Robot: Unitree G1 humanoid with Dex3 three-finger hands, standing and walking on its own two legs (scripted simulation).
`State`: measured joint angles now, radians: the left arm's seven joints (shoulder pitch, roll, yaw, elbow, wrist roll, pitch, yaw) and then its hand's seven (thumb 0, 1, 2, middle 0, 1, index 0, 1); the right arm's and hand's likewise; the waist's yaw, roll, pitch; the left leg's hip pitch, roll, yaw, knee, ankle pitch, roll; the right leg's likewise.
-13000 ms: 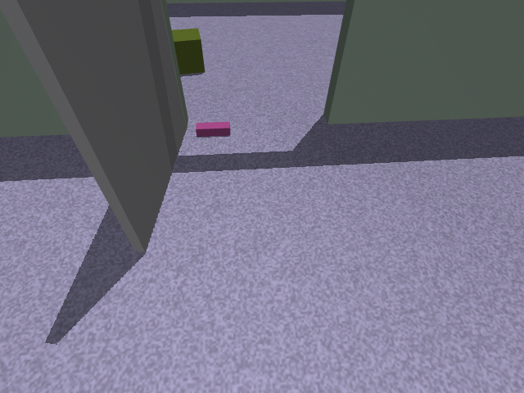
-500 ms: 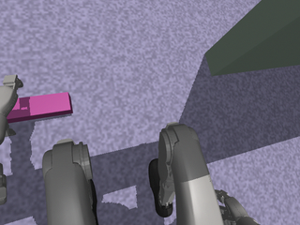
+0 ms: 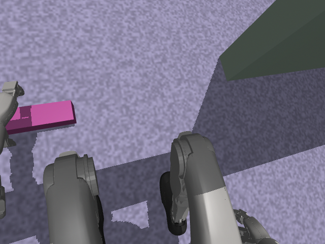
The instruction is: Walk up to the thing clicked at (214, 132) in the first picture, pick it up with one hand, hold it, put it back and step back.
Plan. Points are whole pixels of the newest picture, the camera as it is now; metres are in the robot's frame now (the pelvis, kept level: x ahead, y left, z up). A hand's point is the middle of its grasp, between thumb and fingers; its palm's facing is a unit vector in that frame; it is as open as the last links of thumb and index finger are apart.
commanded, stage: rise first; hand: left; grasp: from above
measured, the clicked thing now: (38, 117) +0.46 +0.28 -0.29
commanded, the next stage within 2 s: approach in 0.38 s
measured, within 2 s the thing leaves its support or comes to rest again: neither
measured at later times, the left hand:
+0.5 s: hand (5, 121) +0.42 +0.31 -0.17, palm faces -0.44 -0.06 -0.89, open 13.7 cm
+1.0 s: hand (37, 103) +0.47 +0.25 -0.18, palm faces -0.40 -0.05 -0.91, open 14.0 cm
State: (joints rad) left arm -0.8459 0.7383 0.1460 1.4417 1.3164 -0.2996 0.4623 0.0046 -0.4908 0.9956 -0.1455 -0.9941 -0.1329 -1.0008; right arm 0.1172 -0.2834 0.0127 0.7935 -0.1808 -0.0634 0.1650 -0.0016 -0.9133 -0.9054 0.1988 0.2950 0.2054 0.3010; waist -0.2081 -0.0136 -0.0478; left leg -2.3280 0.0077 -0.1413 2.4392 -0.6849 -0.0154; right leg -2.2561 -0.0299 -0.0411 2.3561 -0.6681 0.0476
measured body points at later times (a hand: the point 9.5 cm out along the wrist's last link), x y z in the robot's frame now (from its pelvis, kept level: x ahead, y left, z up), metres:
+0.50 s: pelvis +0.00 +0.00 +0.00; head +0.23 +0.07 +0.38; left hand +0.44 +0.31 -0.12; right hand +0.07 -0.28 -0.11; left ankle +0.08 +0.13 -0.29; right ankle +0.10 -0.13 -0.29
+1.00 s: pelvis +0.00 +0.00 +0.00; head +0.24 +0.05 +0.37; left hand +0.48 +0.25 -0.13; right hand +0.03 -0.28 -0.10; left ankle +0.08 +0.13 -0.29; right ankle +0.10 -0.13 -0.29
